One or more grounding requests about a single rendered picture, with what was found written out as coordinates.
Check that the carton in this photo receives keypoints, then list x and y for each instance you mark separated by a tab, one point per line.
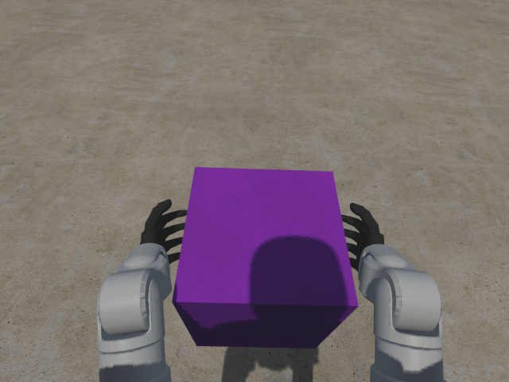
264	260

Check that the left robot forearm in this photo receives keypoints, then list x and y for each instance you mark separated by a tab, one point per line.
130	318

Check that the left robot hand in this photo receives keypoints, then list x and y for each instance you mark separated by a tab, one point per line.
155	231

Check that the right robot hand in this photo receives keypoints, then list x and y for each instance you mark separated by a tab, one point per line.
368	232

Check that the right robot forearm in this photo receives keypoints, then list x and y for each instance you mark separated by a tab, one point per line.
407	317

